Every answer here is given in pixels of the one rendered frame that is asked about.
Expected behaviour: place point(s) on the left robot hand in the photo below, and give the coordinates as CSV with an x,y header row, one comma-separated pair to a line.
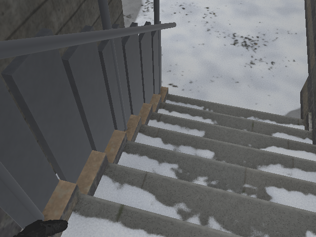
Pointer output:
x,y
41,228

